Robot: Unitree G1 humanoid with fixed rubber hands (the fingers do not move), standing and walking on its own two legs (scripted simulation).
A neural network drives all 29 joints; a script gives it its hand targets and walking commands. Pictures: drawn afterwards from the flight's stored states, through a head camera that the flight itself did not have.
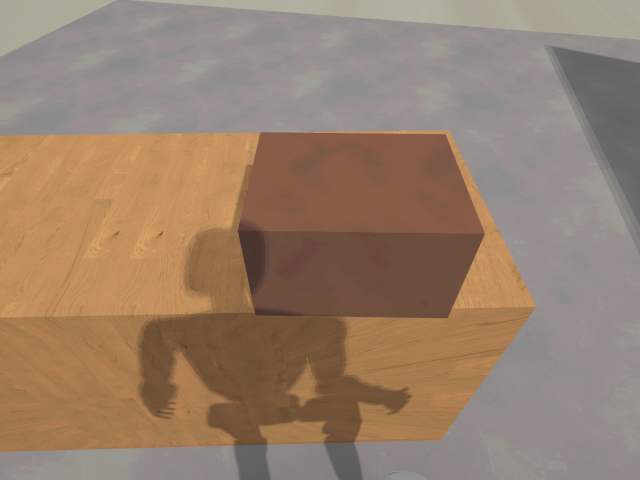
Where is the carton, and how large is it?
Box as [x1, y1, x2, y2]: [238, 132, 484, 317]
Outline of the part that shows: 260,132 238,227 238,233 255,314 447,317 484,232 445,134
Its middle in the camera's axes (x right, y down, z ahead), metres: +0.06 -0.02 +0.64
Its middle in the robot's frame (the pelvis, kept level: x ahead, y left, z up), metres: +0.51 -0.04 +0.03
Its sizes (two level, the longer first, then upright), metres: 0.313 0.236 0.196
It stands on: a pedestal, 0.70 m high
